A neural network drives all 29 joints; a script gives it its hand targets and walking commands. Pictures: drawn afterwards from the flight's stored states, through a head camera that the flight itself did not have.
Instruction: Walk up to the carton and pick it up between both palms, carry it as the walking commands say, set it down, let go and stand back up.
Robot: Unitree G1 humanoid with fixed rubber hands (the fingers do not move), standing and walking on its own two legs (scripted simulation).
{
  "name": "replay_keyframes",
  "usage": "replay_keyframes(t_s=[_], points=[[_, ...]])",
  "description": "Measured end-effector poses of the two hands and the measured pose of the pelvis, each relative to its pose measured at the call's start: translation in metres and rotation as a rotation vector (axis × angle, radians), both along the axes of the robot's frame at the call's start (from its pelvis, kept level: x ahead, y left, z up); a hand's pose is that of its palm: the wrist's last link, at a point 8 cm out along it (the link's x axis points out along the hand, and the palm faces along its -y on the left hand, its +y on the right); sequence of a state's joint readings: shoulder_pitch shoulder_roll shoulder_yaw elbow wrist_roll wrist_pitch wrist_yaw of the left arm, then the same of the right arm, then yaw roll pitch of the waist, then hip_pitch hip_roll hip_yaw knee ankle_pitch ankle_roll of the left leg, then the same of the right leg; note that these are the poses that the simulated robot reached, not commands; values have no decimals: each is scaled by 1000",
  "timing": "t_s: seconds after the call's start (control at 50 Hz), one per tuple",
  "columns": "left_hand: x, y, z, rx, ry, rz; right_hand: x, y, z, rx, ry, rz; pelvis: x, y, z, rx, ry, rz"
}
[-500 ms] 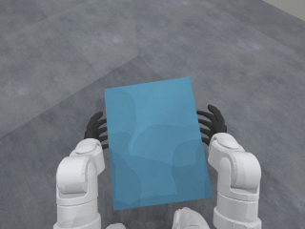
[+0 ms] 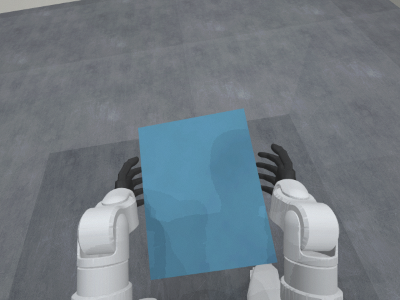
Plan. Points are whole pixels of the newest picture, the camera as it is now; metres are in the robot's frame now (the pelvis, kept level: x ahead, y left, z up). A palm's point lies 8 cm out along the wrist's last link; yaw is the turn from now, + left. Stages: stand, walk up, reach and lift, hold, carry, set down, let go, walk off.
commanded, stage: carry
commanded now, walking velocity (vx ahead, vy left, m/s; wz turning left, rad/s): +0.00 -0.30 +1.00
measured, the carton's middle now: (208, 195) +0.33 -0.04 -0.03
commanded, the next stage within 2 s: none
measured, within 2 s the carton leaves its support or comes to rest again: neither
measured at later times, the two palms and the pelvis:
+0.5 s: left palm (144, 174) +0.32 +0.06 +0.11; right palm (275, 111) +0.42 -0.19 +0.11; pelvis +0.09 -0.16 +0.04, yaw +19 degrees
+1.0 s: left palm (128, 141) +0.39 +0.10 +0.11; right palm (247, 90) +0.48 -0.15 +0.11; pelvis +0.16 -0.13 +0.06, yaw +20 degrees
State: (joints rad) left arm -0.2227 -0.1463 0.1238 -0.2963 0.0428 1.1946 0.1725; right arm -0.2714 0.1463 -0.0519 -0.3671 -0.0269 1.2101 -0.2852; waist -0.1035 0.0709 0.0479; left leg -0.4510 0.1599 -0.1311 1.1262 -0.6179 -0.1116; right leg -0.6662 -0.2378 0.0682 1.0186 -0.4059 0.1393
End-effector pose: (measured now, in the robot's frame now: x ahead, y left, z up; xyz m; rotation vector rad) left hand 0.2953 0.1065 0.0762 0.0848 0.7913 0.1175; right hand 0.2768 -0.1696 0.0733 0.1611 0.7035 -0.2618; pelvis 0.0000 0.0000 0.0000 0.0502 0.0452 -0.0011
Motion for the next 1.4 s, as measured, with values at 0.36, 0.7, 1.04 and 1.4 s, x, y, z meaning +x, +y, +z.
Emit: replay_keyframes(t_s=[0.36, 0.7, 1.04, 1.4], points=[[-18, -20, -10, -94, 118, 442, 115, 8, 23, -94, 53, 435, 59, -136, 36, -65, 50, 331], [80, -47, 86, 20, -90, 431, 171, -26, 72, -111, -15, 345, 133, -146, 51, 14, -57, 337], [102, -9, 40, -40, 112, 527, 210, 18, 41, -182, 184, 413, 159, -130, 59, -31, -11, 349], [118, 16, 56, -72, 33, 530, 225, 43, 64, -174, 113, 374, 165, -109, 65, -62, 7, 363]])
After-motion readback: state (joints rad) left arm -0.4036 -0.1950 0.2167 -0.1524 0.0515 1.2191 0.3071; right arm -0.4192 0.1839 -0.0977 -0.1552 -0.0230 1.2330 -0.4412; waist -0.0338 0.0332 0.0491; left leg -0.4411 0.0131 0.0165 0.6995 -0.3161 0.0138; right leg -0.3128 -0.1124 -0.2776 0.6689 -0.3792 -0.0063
